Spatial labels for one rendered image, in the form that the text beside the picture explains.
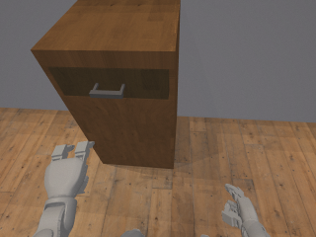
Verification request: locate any drawer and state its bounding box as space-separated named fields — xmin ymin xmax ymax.
xmin=48 ymin=66 xmax=170 ymax=100

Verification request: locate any robot left hand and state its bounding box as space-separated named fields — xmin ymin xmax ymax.
xmin=43 ymin=140 xmax=95 ymax=199

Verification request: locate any handle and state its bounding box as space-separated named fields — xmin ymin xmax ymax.
xmin=89 ymin=83 xmax=125 ymax=99

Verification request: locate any robot right hand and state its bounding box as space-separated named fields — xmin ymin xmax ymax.
xmin=221 ymin=184 xmax=259 ymax=230

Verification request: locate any right robot forearm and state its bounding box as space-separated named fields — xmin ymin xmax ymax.
xmin=241 ymin=220 xmax=271 ymax=237

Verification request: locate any left robot forearm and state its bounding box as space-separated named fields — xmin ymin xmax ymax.
xmin=32 ymin=196 xmax=77 ymax=237

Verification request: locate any cabinet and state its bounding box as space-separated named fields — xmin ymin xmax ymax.
xmin=31 ymin=0 xmax=181 ymax=170

